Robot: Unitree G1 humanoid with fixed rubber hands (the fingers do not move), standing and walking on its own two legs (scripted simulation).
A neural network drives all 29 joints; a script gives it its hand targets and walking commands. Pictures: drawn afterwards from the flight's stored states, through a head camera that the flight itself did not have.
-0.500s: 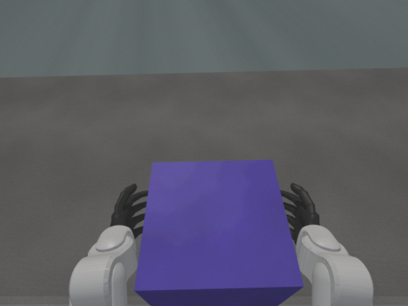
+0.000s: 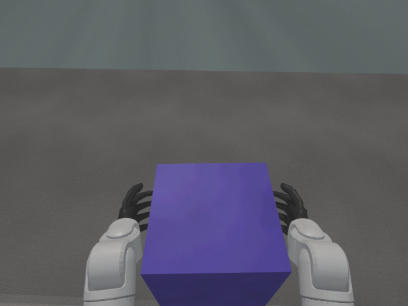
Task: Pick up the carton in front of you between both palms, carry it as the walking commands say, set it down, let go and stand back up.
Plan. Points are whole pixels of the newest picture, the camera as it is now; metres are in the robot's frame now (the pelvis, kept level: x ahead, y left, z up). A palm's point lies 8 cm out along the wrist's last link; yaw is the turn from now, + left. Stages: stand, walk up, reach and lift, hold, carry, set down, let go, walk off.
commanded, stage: carry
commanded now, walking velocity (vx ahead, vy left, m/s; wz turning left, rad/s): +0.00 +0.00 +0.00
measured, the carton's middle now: (212, 240) +0.26 +0.00 -0.01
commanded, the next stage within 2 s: none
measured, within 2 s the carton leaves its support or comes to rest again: neither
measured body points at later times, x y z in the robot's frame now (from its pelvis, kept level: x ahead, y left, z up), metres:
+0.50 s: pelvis -0.05 +0.01 +0.00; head -0.04 +0.01 +0.45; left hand +0.26 +0.16 +0.03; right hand +0.26 -0.14 +0.03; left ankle -0.15 +0.09 -0.73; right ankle +0.02 -0.10 -0.73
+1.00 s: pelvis -0.06 +0.02 +0.00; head -0.07 +0.01 +0.45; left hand +0.24 +0.17 +0.03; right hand +0.24 -0.13 +0.03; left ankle -0.15 +0.09 -0.73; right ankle +0.02 -0.10 -0.73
